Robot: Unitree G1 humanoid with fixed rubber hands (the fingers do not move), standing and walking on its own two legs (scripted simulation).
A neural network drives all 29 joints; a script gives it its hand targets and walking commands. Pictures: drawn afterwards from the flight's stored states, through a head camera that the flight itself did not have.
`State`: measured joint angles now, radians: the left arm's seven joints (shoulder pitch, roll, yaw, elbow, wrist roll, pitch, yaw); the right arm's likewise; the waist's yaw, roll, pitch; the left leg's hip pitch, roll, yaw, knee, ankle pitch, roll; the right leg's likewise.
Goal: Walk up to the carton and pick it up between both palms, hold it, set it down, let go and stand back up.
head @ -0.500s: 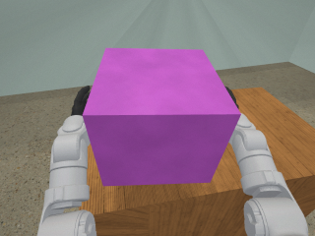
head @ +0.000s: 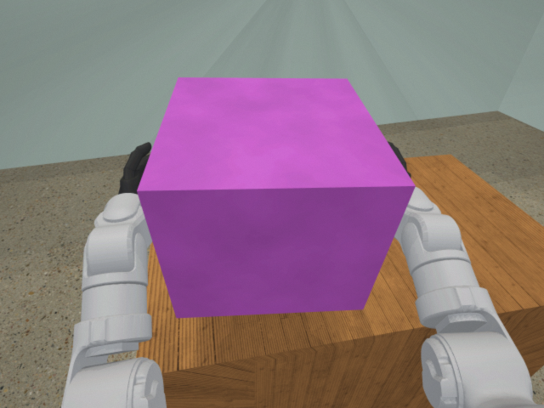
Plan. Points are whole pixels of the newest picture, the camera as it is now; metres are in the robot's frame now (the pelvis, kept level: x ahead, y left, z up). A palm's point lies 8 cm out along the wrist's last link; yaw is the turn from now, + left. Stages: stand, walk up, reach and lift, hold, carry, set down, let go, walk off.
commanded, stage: reach and lift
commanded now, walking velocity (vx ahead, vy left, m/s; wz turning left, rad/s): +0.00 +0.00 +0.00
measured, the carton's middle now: (267, 189) +0.41 -0.01 +0.18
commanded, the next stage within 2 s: hold in 0.04 s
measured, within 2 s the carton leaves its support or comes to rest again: neither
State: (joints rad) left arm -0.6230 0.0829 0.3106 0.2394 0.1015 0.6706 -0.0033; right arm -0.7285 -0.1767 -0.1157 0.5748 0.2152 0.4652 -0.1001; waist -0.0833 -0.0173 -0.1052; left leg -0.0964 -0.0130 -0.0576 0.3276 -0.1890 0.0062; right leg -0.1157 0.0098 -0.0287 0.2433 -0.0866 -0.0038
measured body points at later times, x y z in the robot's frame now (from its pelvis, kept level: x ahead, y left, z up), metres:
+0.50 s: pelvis +0.00 +0.00 +0.00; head -0.07 +0.01 +0.44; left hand +0.37 +0.19 +0.23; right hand +0.38 -0.18 +0.23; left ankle -0.01 +0.11 -0.75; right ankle +0.03 -0.12 -0.75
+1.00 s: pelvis +0.00 +0.00 +0.00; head -0.07 +0.01 +0.45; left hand +0.37 +0.19 +0.22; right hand +0.38 -0.19 +0.23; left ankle -0.01 +0.11 -0.75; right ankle +0.03 -0.12 -0.75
